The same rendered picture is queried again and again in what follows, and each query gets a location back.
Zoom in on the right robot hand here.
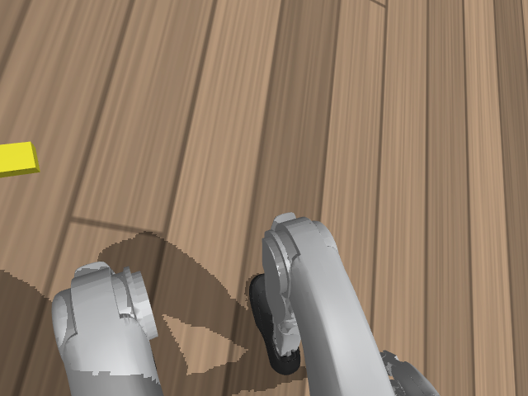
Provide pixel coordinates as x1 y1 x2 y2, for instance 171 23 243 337
380 350 440 396

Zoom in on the small box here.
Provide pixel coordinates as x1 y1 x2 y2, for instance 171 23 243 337
0 142 40 177

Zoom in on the right robot foot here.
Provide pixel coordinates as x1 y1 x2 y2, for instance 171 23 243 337
249 274 300 375

